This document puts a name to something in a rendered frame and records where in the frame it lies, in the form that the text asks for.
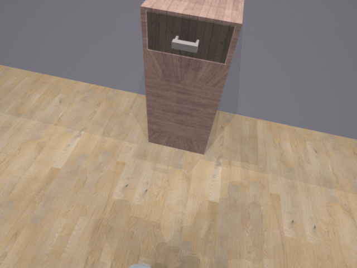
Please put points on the cabinet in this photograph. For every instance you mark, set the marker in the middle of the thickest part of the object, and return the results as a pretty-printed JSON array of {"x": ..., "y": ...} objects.
[{"x": 183, "y": 93}]

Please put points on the drawer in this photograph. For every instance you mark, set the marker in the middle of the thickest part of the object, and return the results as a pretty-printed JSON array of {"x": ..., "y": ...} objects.
[{"x": 214, "y": 38}]

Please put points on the handle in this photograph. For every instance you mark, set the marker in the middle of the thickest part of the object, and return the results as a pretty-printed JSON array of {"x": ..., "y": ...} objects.
[{"x": 184, "y": 45}]

